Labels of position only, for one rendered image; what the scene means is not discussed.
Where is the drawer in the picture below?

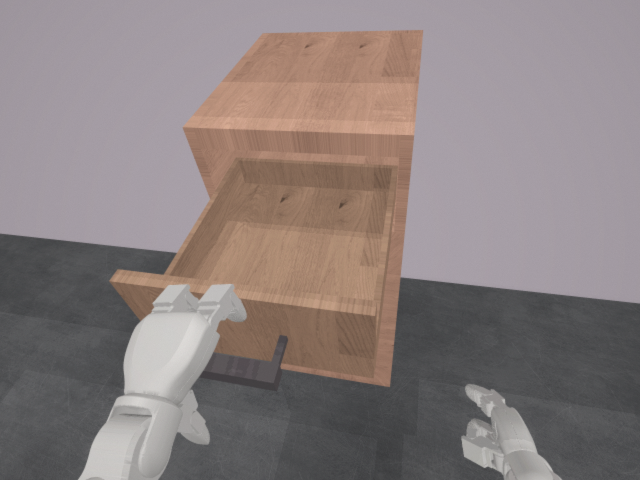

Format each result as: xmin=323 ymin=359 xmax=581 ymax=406
xmin=109 ymin=157 xmax=398 ymax=378

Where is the robot left hand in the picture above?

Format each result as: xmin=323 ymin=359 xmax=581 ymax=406
xmin=123 ymin=284 xmax=247 ymax=445

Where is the right robot forearm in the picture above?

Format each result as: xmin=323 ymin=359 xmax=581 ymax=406
xmin=503 ymin=450 xmax=562 ymax=480

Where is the left robot forearm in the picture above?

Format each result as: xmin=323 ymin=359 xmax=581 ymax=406
xmin=78 ymin=393 xmax=183 ymax=480

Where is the cabinet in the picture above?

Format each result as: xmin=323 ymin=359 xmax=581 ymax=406
xmin=183 ymin=30 xmax=423 ymax=387

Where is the robot right hand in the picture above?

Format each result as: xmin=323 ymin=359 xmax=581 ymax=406
xmin=461 ymin=384 xmax=538 ymax=475

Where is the handle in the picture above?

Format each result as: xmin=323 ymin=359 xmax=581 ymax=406
xmin=199 ymin=335 xmax=288 ymax=391

